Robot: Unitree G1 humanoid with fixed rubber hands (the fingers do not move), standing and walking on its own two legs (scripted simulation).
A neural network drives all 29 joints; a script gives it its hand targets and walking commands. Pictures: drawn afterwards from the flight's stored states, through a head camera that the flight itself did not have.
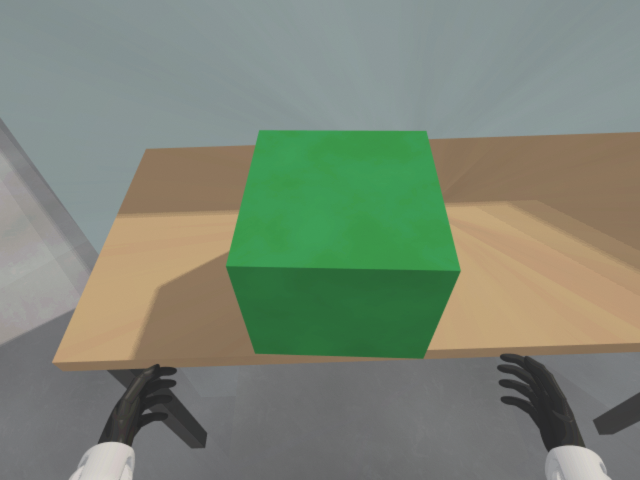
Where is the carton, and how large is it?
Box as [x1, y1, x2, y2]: [226, 130, 460, 358]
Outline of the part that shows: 259,130 226,263 226,267 255,353 422,358 460,271 426,131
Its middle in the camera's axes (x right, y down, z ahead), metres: +0.03 +0.01 +0.60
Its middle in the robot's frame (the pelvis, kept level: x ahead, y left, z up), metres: +0.44 +0.00 +0.01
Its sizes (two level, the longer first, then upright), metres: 0.266 0.260 0.228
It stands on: a table, 0.68 m high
